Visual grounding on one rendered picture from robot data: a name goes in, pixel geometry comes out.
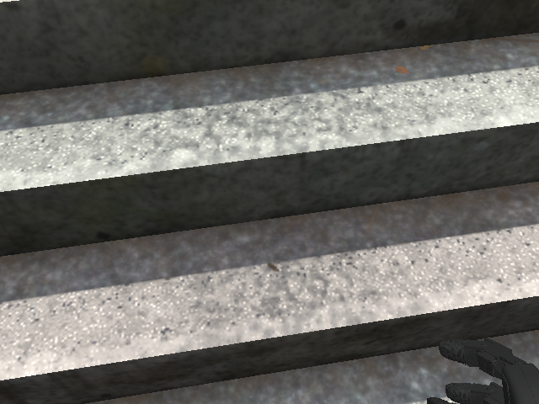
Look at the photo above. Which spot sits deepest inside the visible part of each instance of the robot right hand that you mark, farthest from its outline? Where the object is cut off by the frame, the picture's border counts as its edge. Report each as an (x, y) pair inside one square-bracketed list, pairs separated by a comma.
[(520, 380)]

